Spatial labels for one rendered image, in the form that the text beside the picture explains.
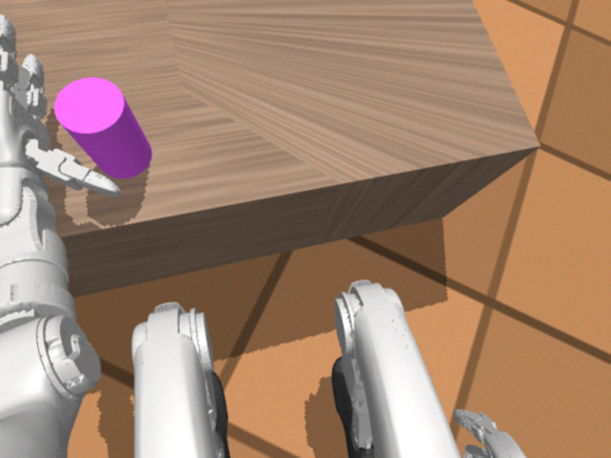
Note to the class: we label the right robot hand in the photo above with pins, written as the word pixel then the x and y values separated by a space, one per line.
pixel 498 444

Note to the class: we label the left robot foot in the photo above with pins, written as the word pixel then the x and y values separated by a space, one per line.
pixel 222 416

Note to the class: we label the left robot hand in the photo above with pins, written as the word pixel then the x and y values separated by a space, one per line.
pixel 24 142

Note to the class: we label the can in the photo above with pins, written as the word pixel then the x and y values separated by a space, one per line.
pixel 95 113

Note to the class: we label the right robot foot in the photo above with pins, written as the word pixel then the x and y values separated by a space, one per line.
pixel 344 409

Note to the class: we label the left robot arm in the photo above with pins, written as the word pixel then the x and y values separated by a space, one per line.
pixel 47 364

